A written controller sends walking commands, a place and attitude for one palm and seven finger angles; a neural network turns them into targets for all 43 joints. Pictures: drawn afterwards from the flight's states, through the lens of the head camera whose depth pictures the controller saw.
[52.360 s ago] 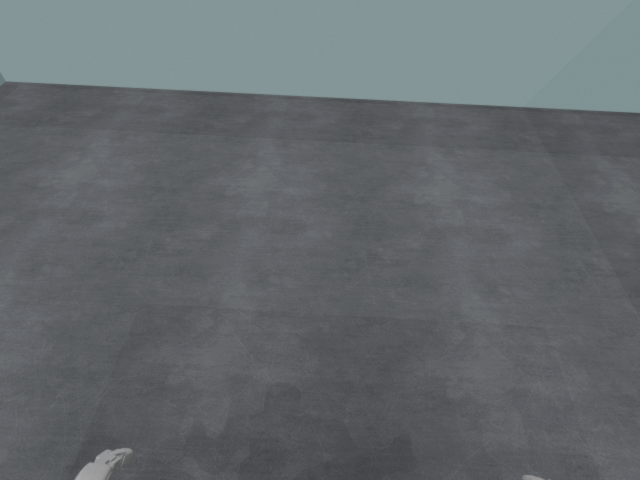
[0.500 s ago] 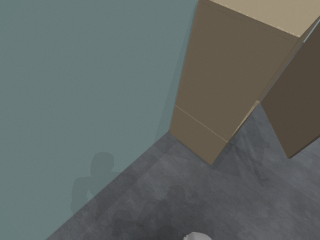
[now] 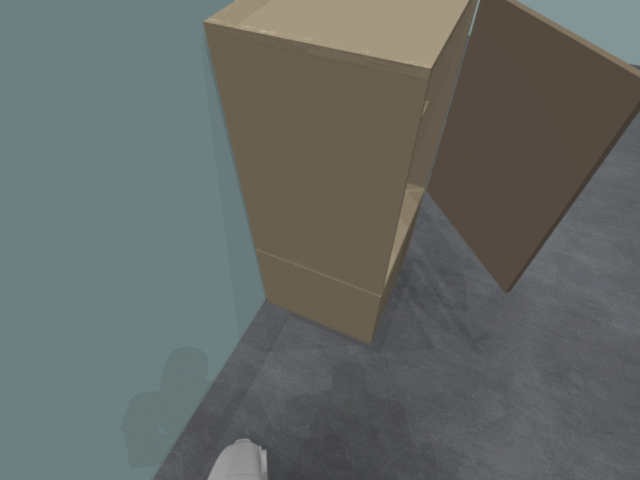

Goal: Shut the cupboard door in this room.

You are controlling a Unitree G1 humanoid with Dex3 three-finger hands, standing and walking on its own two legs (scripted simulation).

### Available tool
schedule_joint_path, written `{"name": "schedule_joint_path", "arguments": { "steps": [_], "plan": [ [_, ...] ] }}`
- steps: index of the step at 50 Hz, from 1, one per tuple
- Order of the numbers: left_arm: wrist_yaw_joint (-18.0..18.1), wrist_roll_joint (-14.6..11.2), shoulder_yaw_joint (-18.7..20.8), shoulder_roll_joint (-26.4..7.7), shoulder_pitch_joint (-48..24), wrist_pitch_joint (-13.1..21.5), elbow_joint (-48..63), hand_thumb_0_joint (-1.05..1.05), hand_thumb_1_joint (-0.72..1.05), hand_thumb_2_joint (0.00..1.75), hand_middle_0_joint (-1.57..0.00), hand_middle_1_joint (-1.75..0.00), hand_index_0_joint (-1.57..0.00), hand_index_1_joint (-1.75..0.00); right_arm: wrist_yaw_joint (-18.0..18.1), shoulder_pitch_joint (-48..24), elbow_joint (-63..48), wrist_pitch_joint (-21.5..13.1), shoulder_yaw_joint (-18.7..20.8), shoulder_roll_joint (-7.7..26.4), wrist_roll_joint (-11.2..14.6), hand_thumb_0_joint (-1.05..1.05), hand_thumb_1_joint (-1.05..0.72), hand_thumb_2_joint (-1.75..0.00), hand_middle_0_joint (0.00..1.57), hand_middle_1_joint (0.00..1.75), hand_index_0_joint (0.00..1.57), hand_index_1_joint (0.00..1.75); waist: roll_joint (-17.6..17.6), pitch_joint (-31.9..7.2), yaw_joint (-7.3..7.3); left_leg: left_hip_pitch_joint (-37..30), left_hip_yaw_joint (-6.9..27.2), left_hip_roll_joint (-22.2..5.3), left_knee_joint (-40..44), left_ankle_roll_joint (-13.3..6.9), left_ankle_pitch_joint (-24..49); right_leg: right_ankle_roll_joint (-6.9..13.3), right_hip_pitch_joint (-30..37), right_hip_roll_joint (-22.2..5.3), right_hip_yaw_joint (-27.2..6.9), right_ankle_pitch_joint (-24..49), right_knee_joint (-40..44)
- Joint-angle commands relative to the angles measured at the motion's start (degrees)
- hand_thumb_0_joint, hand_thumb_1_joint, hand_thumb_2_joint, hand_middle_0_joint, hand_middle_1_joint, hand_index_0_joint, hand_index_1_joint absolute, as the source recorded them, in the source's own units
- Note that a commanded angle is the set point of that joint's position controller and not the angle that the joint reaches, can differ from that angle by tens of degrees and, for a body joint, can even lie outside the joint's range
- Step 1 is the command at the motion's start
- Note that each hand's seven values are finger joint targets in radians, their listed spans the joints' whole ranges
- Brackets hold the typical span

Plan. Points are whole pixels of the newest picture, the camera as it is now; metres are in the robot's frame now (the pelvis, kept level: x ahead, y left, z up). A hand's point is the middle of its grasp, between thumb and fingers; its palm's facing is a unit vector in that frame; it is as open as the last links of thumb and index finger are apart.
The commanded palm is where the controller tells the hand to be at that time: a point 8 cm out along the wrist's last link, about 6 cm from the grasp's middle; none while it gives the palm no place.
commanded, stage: walk to a spot facing it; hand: left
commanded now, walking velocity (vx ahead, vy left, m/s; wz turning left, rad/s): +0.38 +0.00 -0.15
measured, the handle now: (593, 151) +0.68 -0.50 +0.00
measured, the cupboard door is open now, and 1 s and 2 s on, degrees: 45 45 45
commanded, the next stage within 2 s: turn to face it in 0.44 s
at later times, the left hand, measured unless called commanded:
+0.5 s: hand (192, 368) +0.31 +0.23 -0.17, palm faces -0.13 -0.98 -0.18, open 7.4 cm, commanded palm none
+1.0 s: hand (265, 282) +0.48 +0.12 -0.16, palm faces -0.27 -0.94 -0.23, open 7.3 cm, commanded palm none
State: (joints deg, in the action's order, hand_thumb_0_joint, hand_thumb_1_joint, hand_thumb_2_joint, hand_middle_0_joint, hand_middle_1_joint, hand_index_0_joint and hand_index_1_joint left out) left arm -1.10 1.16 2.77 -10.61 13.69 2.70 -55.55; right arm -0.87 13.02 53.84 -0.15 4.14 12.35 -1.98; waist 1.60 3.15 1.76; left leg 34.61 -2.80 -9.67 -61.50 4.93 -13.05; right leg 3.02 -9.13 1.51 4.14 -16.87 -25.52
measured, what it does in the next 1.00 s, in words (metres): walks ahead, turning right: left foot, then right foot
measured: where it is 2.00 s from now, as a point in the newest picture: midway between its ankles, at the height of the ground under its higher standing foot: (355, 400)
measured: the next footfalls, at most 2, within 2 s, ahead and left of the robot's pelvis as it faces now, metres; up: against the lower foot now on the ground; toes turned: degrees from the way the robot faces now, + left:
left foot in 0.20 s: +0.24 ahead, +0.15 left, +0.00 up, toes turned +5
right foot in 0.70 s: +0.41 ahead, -0.12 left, +0.00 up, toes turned -24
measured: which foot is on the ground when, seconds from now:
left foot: up 0.00-0.18, down 0.20-0.68, up 0.70-1.00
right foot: down 0.00-0.22, up 0.24-0.68, down 0.70-1.00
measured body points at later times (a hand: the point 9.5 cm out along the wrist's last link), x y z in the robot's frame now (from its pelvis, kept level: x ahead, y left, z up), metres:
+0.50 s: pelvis +0.22 +0.05 +0.01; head +0.26 +0.06 +0.45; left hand +0.32 +0.28 -0.15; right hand +0.20 -0.20 -0.13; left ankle +0.20 +0.14 -0.74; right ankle +0.23 -0.09 -0.64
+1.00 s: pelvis +0.35 -0.03 +0.00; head +0.36 -0.05 +0.45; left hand +0.49 +0.17 -0.14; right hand +0.33 -0.27 -0.16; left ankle +0.41 +0.12 -0.68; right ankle +0.37 -0.10 -0.74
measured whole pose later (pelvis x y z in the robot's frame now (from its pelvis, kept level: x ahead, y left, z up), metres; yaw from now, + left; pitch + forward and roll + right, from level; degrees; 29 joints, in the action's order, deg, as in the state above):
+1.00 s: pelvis +0.35 -0.03 +0.00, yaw -19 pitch +0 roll +0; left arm 0.1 1.2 3.3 -9.8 12.6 2.3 -56.9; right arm 0.1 12.9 57.2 0.4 3.9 9.4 -2.1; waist 1.7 0.9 0.6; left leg 28.7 -3.3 -8.0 -56.6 3.3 -17.1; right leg 6.1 -16.2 2.4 7.1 -10.3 -25.6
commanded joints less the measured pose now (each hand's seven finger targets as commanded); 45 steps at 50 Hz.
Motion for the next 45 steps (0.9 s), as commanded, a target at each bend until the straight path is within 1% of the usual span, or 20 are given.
{"name": "schedule_joint_path", "arguments": {
  "steps": [1, 6, 7, 9, 10, 11, 12, 14, 17, 20, 25, 29, 31, 33, 34, 35, 36, 38, 41, 45],
  "plan": [
    [0.9, -0.4, 2.3, -9.3, 3.5, 2.1, 1.3, 0.0, 0.9, 0.9, -0.2, -0.3, -0.2, -0.3, -0.8, -3.3, -4.7, -1.5, 0.4, 3.4, 0.2, 0.0, -0.9, -0.9, 0.2, 0.3, 0.2, 0.3, -7.4, 2.1, -2.38, 3.6, -0.3, 0.8, 8.9, 0.0, 4.5, 7.1, 0.6, -13.5, -11.8, 10.2, 13.7],
    [1.3, -0.1, 2.1, -9.9, 5.7, 2.0, -1.0, 0.0, 0.9, 0.9, -0.2, -0.3, -0.2, -0.3, -1.2, -7.7, -6.1, -3.1, -0.2, 2.3, 0.5, 0.0, -0.9, -0.9, 0.2, 0.3, 0.2, 0.3, -7.8, 1.5, -3.47, -5.4, -1.6, 3.8, 23.0, -2.5, 3.0, 6.7, 3.6, -14.6, -12.2, 16.4, 10.9],
    [1.4, 0.0, 2.2, -10.0, 5.5, 1.9, -1.4, 0.0, 0.9, 0.9, -0.2, -0.3, -0.2, -0.3, -1.0, -6.1, -5.7, -3.4, 0.0, 2.7, 0.4, 0.0, -0.9, -0.9, 0.2, 0.3, 0.2, 0.3, -6.6, 0.6, -2.63, -9.4, -1.7, 4.3, 25.6, -2.8, 2.8, 6.3, 3.3, -14.8, -12.4, 17.7, 8.6],
    [1.4, -0.4, 2.2, -9.8, 4.4, 1.9, -1.5, 0.0, 0.9, 0.9, -0.2, -0.3, -0.2, -0.3, 0.0, 5.0, -2.1, -4.1, 0.8, 5.6, 0.0, 0.0, -0.9, -0.9, 0.2, 0.3, 0.2, 0.3, -3.6, -4.7, 2.49, -26.9, -2.3, 6.5, 31.4, -4.0, 4.4, 3.8, -1.4, -11.0, -9.1, 25.4, -5.9],
    [1.1, -0.8, 2.0, -7.5, 6.0, 1.8, -1.2, 0.0, 0.9, 0.9, -0.2, -0.3, -0.2, -0.3, 0.7, 13.9, -0.1, -4.4, 2.1, 10.7, -0.7, 0.0, -0.9, -0.9, 0.2, 0.3, 0.2, 0.3, 5.2, -11.8, 5.6, -40.3, 8.9, -2.6, 34.6, -7.1, 1.3, 1.3, -9.2, -6.0, -6.1, 16.2, -20.6],
    [0.3, -1.4, 1.4, -4.8, 10.0, 1.8, -1.0, 0.0, 0.9, 0.9, -0.2, -0.3, -0.2, -0.3, 1.0, 18.5, 1.1, -4.3, 3.3, 16.1, -0.9, 0.0, -0.9, -0.9, 0.2, 0.3, 0.2, 0.3, 19.6, -17.5, 5.31, -50.5, 28.5, -17.5, 42.0, -12.4, -1.5, -0.8, -22.4, 1.5, -1.3, -14.0, -39.5],
    [0.5, -0.9, 1.4, -5.9, 7.0, 1.9, -0.1, 0.0, 0.9, 0.9, -0.2, -0.3, -0.2, -0.3, 1.3, 17.6, 0.7, -3.6, 2.9, 15.8, 0.2, 0.0, -0.9, -0.9, 0.2, 0.3, 0.2, 0.3, 15.8, -14.8, 5.59, -46.4, 32.3, -19.1, 46.0, -14.0, -5.0, 0.0, -25.7, -0.8, -6.6, -14.5, -46.9],
    [0.1, -0.6, 1.9, -6.2, 2.6, 1.5, -1.0, 0.0, 0.9, 0.9, -0.2, -0.3, -0.2, -0.3, 1.6, 8.4, -0.3, -4.2, 1.3, 8.4, 0.5, 0.0, -0.9, -0.9, 0.2, 0.3, 0.2, 0.3, 7.7, -5.1, 2.26, -34.0, 20.2, -15.4, 48.2, -12.1, -2.2, -0.8, -28.3, -6.3, -7.0, -3.7, -51.7],
    [-0.8, 0.1, 1.8, -3.4, 3.2, -0.2, -1.3, 0.0, 0.9, 0.9, -0.2, -0.3, -0.2, -0.3, 2.0, 6.6, 0.9, -5.5, 0.0, 3.8, 0.5, 0.0, -0.9, -0.9, 0.2, 0.3, 0.2, 0.3, 2.9, -2.3, -1.24, -27.7, 4.1, -10.6, 47.2, -9.5, 13.5, -2.3, -24.7, -7.8, -4.7, 1.1, -48.1],
    [-0.8, 0.4, 2.0, -1.8, 3.7, -2.0, -0.6, 0.0, 0.9, 0.9, -0.2, -0.3, -0.2, -0.3, 2.2, 7.8, 1.8, -5.7, 0.0, 2.8, 1.0, 0.0, -0.9, -0.9, 0.2, 0.3, 0.2, 0.3, 4.4, -1.8, -2.45, -28.2, -2.9, -9.6, 47.6, -9.4, 22.5, -3.8, -27.5, -7.6, -3.4, 3.5, -46.7],
    [-1.4, 0.3, 1.7, -0.6, -3.1, -2.8, 3.3, 0.0, 0.9, 0.9, -0.2, -0.3, -0.2, -0.3, 2.3, 8.4, 2.3, -5.0, 0.4, 3.5, 0.8, 0.0, -0.9, -0.9, 0.2, 0.3, 0.2, 0.3, 7.1, 0.9, -1.84, -30.1, -10.2, -8.6, 45.6, -9.9, 32.2, -4.7, -28.9, -7.4, 1.0, 6.9, -31.0],
    [-0.9, 0.1, 1.3, -1.0, -6.1, -2.2, 4.9, 0.0, 0.9, 0.9, -0.2, -0.3, -0.2, -0.3, 2.1, 9.1, 3.0, -3.8, 1.1, 5.2, 0.6, 0.0, -0.9, -0.9, 0.2, 0.3, 0.2, 0.3, 8.7, 0.0, -0.71, -32.5, -12.1, -8.7, 40.2, -9.7, 40.3, -3.0, -21.4, -4.2, 4.3, 5.9, -16.6],
    [-0.6, 0.4, 1.5, -2.5, -3.0, -1.9, 4.2, 0.0, 0.9, 0.9, -0.2, -0.3, -0.2, -0.3, 2.1, 8.9, 3.2, -3.2, 1.4, 6.5, 0.9, 0.0, -0.9, -0.9, 0.2, 0.3, 0.2, 0.3, 8.0, -2.8, -2.23, -32.7, -12.4, -9.3, 34.0, -8.9, 43.5, -1.9, -13.8, -2.6, 4.7, 6.8, -12.4],
    [0.2, 0.7, 2.3, -6.3, 6.8, -0.9, 1.6, 0.0, 0.9, 0.9, -0.2, -0.3, -0.2, -0.3, 1.8, 8.0, 2.7, -2.7, 1.1, 6.2, 1.3, 0.0, -0.9, -0.9, 0.2, 0.3, 0.2, 0.3, 2.5, -7.8, -7.64, -26.2, -13.0, -6.9, 18.4, -5.6, 34.5, -1.0, 3.5, -3.2, 3.7, 16.9, -3.2],
    [0.7, 1.0, 3.6, -12.6, 12.1, 0.0, 0.3, 0.0, 0.9, 0.9, -0.2, -0.3, -0.2, -0.3, 1.2, 9.4, 2.0, -2.5, 0.4, 3.0, 2.0, 0.0, -0.9, -0.9, 0.2, 0.3, 0.2, 0.3, -11.6, -14.1, -9.61, -11.5, -13.4, -0.3, 0.9, -2.9, -0.1, 4.4, 18.0, -17.3, -13.6, 33.3, -3.1],
    [1.1, -0.4, 4.2, -16.6, 13.9, 0.3, -0.4, 0.0, 0.9, 0.9, -0.2, -0.3, -0.2, -0.3, 1.6, 10.7, 0.7, -2.0, 0.1, 1.6, 2.1, 0.0, -0.9, -0.9, 0.2, 0.3, 0.2, 0.3, -18.1, -20.2, -8.3, -4.5, -6.3, 6.7, -14.7, -1.2, -24.8, 11.1, 21.3, -27.2, -28.4, 49.1, 0.3],
    [1.6, -1.0, 4.0, -15.4, 9.7, -0.1, 0.6, 0.0, 0.9, 0.9, -0.2, -0.3, -0.2, -0.3, 2.0, 9.8, 0.5, -1.4, 0.3, 2.5, 2.1, 0.0, -0.9, -0.9, 0.2, 0.3, 0.2, 0.3, -11.5, -16.4, -6.73, -3.8, 1.0, 4.0, -16.8, -2.2, -21.6, 12.5, 15.7, -26.5, -24.0, 37.7, 3.3],
    [2.0, -1.0, 3.3, -12.1, 2.2, -0.6, 2.3, 0.0, 0.9, 0.9, -0.2, -0.3, -0.2, -0.3, 1.4, 7.2, 1.6, -0.8, 0.1, 1.6, 1.3, 0.0, -0.9, -0.9, 0.2, 0.3, 0.2, 0.3, -6.9, -9.4, -4.37, -2.0, 1.3, 1.4, -17.1, -2.2, -12.9, 9.3, 5.1, -21.9, -22.2, 12.6, 8.0],
    [1.9, -0.6, 2.1, -8.1, -2.1, 0.0, 2.9, 0.0, 0.9, 0.9, -0.2, -0.3, -0.2, -0.3, 1.1, 7.8, 2.7, 0.1, 0.3, 1.7, 0.2, 0.0, -0.9, -0.9, 0.2, 0.3, 0.2, 0.3, -6.6, -4.4, -1.23, -5.7, 1.1, 0.3, -11.0, -2.1, -4.9, 6.2, -7.6, -16.4, -13.5, 3.0, 11.6],
    [1.7, -0.3, 2.0, -7.4, -0.8, 0.4, 1.7, 0.0, 0.9, 0.9, -0.2, -0.3, -0.2, -0.3, 0.7, 7.7, 3.1, 0.5, 0.3, 0.6, -0.1, 0.0, -0.9, -0.9, 0.2, 0.3, 0.2, 0.3, -7.6, -2.6, -0.51, -6.3, -0.2, 1.2, -2.3, -1.5, -2.8, 6.1, -10.4, -13.9, -11.8, -4.6, 15.1]
  ]
}}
